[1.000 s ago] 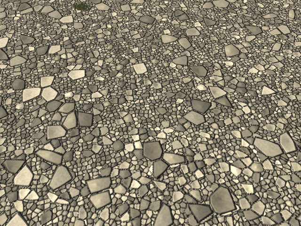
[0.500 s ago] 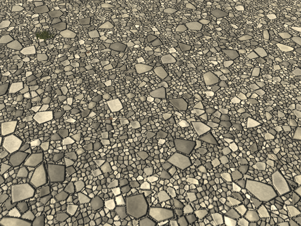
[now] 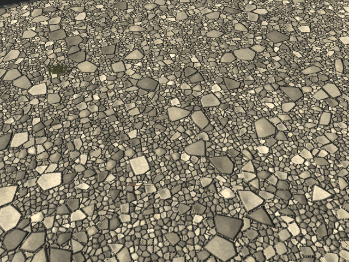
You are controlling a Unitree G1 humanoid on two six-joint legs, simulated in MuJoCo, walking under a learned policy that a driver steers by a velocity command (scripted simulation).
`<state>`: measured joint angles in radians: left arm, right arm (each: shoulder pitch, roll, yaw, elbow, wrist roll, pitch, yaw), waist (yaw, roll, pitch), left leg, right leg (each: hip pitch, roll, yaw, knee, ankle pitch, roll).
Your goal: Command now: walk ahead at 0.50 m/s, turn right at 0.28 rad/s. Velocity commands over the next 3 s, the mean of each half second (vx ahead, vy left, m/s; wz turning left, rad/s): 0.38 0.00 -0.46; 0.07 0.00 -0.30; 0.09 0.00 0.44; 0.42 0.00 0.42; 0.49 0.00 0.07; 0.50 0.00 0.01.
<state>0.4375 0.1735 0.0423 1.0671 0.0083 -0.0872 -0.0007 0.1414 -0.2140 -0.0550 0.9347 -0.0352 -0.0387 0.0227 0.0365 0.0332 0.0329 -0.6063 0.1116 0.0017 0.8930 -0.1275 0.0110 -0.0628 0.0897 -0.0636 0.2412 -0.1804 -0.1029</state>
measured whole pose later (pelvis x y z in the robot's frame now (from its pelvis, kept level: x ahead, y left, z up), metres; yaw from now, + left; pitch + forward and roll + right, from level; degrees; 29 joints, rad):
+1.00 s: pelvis +0.25 +0.00 -0.01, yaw -23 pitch -1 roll +0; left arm 0.12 0.18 0.01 0.82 0.02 0.01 0.03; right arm 0.26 -0.23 -0.05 0.89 -0.01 0.06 -0.01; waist -0.03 0.03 0.05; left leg -0.35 0.03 0.01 0.85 -0.44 -0.01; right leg -0.25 0.03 -0.11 0.42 -0.16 -0.08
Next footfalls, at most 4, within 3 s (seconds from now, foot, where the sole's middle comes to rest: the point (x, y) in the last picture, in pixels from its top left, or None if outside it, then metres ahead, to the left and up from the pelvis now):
0.24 left None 0.30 0.12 -0.78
0.72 right None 0.30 -0.10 -0.78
1.18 left None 0.28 0.11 -0.78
1.68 right None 0.39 -0.11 -0.78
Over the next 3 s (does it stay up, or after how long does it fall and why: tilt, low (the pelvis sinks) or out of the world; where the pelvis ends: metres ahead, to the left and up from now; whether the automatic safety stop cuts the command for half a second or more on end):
stays up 0.98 0.06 0.00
